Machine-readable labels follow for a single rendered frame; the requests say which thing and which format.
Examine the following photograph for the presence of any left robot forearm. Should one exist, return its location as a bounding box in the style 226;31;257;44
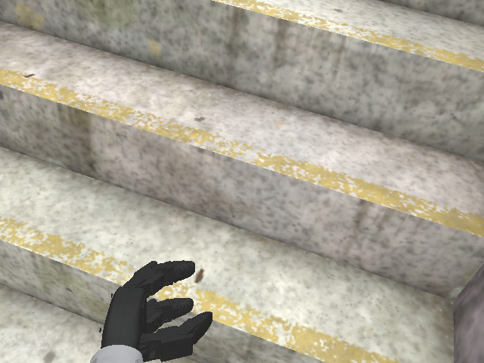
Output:
90;345;144;363

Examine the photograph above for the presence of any robot left hand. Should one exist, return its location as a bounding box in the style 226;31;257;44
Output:
99;260;213;362

